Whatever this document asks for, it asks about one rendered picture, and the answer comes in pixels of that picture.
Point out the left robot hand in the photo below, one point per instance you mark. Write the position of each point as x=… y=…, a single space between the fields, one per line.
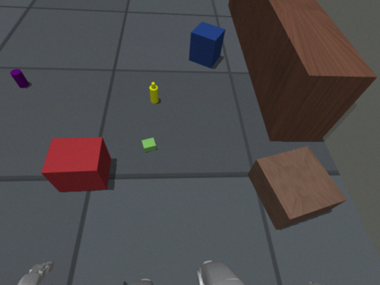
x=36 y=274

